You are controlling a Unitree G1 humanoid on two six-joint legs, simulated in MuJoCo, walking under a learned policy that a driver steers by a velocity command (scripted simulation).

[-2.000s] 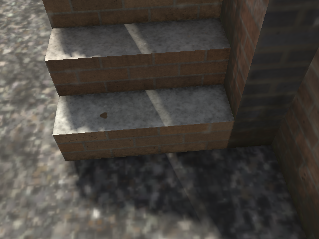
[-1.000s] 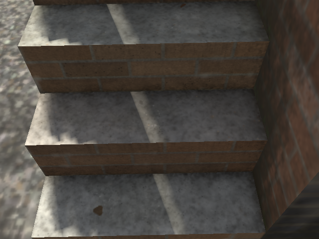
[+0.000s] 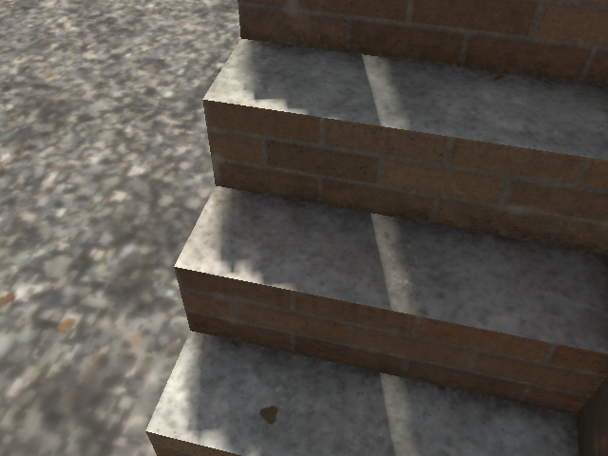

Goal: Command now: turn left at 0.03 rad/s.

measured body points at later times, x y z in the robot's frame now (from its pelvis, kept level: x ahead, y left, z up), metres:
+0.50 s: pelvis +0.01 +0.02 +0.00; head +0.00 +0.01 +0.45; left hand +0.00 +0.24 -0.16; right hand +0.04 -0.24 -0.16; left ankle -0.01 +0.10 -0.75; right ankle +0.01 -0.13 -0.75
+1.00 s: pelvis +0.11 +0.01 +0.00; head +0.13 +0.01 +0.45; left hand +0.18 +0.24 -0.15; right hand +0.19 -0.24 -0.14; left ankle +0.05 +0.09 -0.75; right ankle +0.06 -0.11 -0.71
